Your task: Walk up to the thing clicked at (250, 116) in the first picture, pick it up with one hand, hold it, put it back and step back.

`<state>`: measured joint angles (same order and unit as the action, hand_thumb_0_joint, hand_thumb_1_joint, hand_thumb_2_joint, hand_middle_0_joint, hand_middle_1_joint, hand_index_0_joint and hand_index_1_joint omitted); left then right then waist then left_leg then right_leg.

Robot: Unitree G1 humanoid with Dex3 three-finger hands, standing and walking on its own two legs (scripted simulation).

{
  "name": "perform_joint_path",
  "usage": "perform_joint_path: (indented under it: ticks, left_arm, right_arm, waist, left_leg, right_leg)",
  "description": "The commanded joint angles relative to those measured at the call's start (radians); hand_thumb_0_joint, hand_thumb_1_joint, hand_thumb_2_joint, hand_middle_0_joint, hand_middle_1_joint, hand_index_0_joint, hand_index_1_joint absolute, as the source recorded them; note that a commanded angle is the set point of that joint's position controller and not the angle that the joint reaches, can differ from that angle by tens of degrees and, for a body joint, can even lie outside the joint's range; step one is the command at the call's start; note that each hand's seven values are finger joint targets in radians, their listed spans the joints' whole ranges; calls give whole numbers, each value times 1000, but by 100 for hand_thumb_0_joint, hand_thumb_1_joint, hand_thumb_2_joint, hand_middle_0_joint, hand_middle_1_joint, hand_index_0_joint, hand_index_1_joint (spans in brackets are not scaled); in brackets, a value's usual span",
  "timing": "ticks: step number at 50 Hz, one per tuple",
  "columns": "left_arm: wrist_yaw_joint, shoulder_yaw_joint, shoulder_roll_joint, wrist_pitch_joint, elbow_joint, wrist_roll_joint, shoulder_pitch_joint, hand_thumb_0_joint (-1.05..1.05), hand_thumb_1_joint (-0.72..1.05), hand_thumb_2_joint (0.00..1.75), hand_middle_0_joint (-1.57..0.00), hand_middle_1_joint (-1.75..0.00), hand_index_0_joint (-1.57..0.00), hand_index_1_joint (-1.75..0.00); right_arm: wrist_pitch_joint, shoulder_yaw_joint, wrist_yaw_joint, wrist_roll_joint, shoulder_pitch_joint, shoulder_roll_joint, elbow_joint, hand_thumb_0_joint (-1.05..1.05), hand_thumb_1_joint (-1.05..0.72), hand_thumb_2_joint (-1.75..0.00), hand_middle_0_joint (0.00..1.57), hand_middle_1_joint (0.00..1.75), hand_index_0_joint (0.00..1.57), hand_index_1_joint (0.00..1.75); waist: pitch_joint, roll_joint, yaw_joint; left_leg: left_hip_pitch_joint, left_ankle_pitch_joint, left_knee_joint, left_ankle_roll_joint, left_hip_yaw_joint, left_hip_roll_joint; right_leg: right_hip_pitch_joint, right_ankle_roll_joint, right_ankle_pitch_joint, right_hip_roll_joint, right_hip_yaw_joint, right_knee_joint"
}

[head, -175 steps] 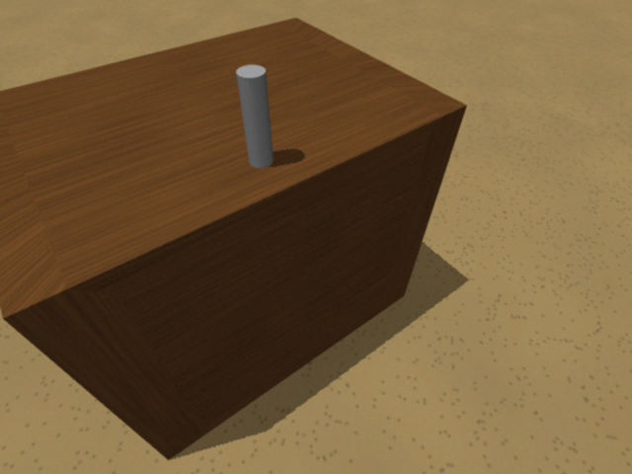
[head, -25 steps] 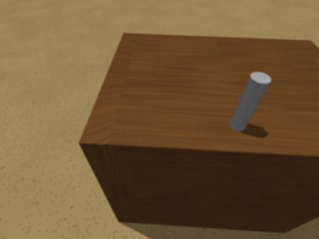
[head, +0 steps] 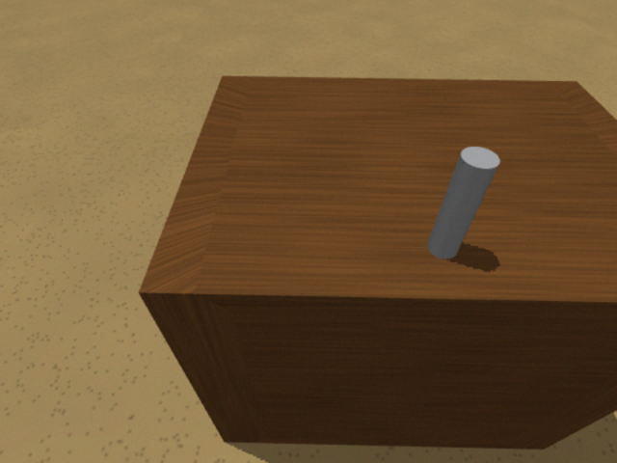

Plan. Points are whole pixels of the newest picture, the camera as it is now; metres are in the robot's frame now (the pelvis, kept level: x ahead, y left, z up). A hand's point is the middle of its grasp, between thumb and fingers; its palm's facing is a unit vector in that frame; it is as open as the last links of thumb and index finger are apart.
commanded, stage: walk up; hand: right
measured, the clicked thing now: (458, 208) +0.44 -0.21 +0.11
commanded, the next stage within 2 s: stand in 0.44 s
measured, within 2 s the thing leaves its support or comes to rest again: neither
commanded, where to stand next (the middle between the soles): +0.04 +0.01 m, yaw -2 degrees
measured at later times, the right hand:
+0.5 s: hand out of the picture +0.09 -0.25 -0.16, palm faces +0.00 +0.94 -0.33, open 7.4 cm
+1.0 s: hand out of the picture +0.08 -0.26 -0.15, palm faces -0.01 +0.94 -0.34, open 7.4 cm
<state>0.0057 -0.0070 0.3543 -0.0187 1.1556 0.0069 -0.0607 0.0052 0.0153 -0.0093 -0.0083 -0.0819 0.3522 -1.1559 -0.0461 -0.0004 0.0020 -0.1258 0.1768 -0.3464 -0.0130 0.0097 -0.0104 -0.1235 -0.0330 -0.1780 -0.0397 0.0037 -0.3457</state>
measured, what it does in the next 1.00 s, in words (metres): stands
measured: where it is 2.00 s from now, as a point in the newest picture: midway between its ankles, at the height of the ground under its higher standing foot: outside the picture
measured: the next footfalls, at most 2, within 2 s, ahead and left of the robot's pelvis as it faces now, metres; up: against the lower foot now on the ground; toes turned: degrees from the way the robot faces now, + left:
none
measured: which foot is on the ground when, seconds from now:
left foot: down 0.00-1.00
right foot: down 0.00-1.00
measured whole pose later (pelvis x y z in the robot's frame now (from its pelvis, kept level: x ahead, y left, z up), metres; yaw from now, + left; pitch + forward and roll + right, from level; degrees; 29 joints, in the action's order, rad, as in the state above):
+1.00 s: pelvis +0.00 -0.01 +0.00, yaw +0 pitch -2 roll +0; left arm 0.01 0.00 0.36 -0.01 1.12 0.01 -0.11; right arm 0.00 0.00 -0.01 -0.01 -0.09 0.35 -1.14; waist -0.05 0.00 0.00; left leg -0.11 0.17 -0.32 -0.02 0.00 -0.02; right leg -0.11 -0.03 -0.17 -0.03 0.00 -0.33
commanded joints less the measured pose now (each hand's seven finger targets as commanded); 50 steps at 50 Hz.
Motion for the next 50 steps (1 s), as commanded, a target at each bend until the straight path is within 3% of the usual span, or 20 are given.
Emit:
perform_joint_path:
  ticks: [1,21,22,24,50]
  left_arm:
    - [-14,-43,219,-16,-59,4,59,0,90,90,-20,-30,-20,-30]
    - [-16,-42,211,-14,-61,4,30,0,90,90,-20,-30,-20,-30]
    - [-17,-37,212,-11,-67,0,19,0,90,90,-20,-30,-20,-30]
    - [-15,-36,209,-10,-70,0,13,0,90,90,-20,-30,-20,-30]
    - [-11,-30,216,-12,-94,2,-11,0,90,90,-20,-30,-20,-30]
  right_arm:
    - [-28,41,12,-2,57,214,61,0,-90,-90,20,30,20,30]
    - [-22,43,12,-1,45,211,64,0,-90,-90,20,30,20,30]
    - [-27,35,14,0,49,203,71,0,-90,-90,20,30,20,30]
    - [-32,35,15,1,48,211,70,0,-90,-90,20,30,20,30]
    - [-32,30,12,1,39,218,76,0,-90,-90,20,30,20,30]
  waist:
    - [68,8,-3]
    - [76,11,-2]
    - [71,-13,-4]
    - [83,3,-1]
    - [74,9,-3]
  left_leg:
    - [-19,-45,77,30,84,-97]
    - [24,-105,64,33,70,-100]
    - [30,-160,71,27,88,-115]
    - [45,-178,68,28,82,-118]
    - [39,-102,67,27,73,-114]
  right_leg:
    - [26,42,75,-88,-70,56]
    - [12,40,127,-83,-71,50]
    - [9,40,124,-84,-68,48]
    - [14,41,134,-87,-72,49]
    - [13,48,98,-94,-84,76]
